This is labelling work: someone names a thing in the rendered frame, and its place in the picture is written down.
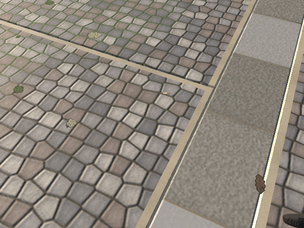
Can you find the right robot hand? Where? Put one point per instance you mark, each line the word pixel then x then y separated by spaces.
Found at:
pixel 295 220

